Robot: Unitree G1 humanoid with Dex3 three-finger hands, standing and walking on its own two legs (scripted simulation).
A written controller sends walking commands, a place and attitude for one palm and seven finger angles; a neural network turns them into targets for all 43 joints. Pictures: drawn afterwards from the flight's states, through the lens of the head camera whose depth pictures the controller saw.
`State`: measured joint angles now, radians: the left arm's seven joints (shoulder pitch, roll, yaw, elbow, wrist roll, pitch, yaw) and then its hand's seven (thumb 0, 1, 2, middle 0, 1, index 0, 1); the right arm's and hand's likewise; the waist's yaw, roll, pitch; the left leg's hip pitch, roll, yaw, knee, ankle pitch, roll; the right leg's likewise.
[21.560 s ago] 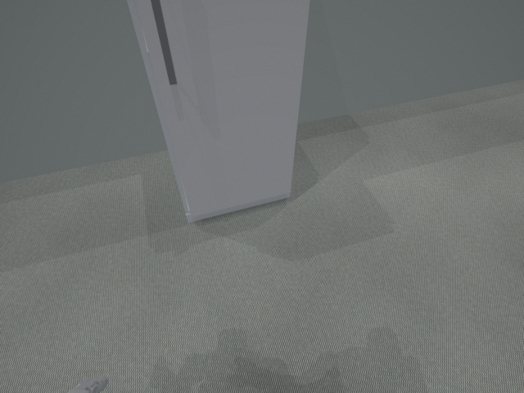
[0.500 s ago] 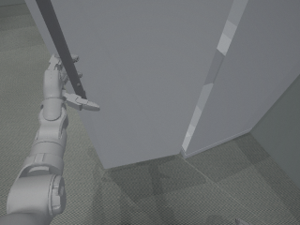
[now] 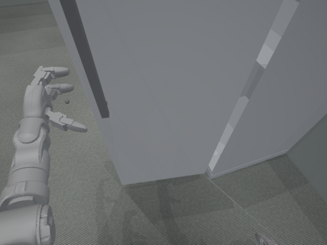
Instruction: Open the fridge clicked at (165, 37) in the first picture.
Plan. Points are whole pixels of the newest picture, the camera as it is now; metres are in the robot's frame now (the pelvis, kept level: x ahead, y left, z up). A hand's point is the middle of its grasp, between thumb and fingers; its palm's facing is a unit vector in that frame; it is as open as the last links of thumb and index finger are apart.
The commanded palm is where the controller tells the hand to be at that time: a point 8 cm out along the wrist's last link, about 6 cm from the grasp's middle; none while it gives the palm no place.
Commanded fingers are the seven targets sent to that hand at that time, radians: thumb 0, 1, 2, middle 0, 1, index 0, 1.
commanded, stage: slip the hand off the handle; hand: left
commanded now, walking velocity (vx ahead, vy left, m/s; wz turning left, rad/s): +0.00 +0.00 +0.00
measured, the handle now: (83, 41) +0.48 +0.20 +0.24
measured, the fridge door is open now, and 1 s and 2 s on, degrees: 80 80 80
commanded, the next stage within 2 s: draw the hand back to the body in 0.76 s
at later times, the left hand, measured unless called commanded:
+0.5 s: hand (62, 135) +0.31 +0.23 +0.13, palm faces +0.21 -0.96 -0.16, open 14.7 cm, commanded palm +0.27 +0.27 +0.13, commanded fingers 0.00 -0.55 0.20 -0.25 -1.15 -0.25 -1.15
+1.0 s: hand (60, 138) +0.30 +0.23 +0.14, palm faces +0.19 -0.98 +0.07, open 14.7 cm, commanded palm +0.25 +0.27 +0.14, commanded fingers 0.00 -0.55 0.20 -0.25 -1.15 -0.25 -1.15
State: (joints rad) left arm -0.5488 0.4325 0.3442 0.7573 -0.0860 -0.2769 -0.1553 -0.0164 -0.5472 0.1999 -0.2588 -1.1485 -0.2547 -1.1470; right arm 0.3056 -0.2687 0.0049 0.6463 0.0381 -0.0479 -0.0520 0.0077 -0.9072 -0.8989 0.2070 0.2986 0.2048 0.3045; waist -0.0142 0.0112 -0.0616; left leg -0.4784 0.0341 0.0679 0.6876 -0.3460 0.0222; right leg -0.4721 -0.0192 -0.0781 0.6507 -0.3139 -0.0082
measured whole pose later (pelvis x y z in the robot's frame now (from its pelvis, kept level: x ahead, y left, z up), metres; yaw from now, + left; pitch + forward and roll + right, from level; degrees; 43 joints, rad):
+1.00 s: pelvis -0.01 -0.01 +0.01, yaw +1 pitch +1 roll +0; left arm -0.15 0.29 0.31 0.25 -0.32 -0.01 -0.19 -0.02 -0.55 0.20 -0.26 -1.15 -0.26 -1.15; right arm 0.25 -0.26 0.05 0.66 0.07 -0.18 -0.12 0.01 -0.91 -0.90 0.21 0.30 0.20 0.30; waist 0.03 0.04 -0.04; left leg -0.33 0.03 0.04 0.62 -0.31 0.01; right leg -0.32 -0.02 -0.10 0.60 -0.29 -0.02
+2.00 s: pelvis +0.01 +0.00 +0.02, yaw +1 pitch -4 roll +0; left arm 0.39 0.34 0.33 -0.31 -0.08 -0.04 0.10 0.00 0.44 0.68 -0.23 -0.57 -0.23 -0.56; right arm 0.21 -0.23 0.03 0.64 0.00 -0.14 -0.08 0.01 -0.91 -0.90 0.21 0.30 0.20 0.30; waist 0.07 0.05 0.00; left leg -0.09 0.01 0.06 0.43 -0.26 0.02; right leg -0.10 -0.03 -0.08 0.42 -0.25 0.00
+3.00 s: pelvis -0.04 +0.02 +0.02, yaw +1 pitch -1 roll -1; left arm 0.54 0.42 0.42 -0.49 -0.06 -0.14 0.14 0.01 0.89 0.90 -0.22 -0.30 -0.22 -0.30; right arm 0.19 -0.23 0.00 0.54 0.01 -0.01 -0.08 0.01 -0.91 -0.90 0.21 0.30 0.20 0.30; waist 0.02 0.01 0.03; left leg -0.29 -0.01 0.06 0.52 -0.22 0.05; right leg -0.27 -0.05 -0.08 0.48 -0.19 0.02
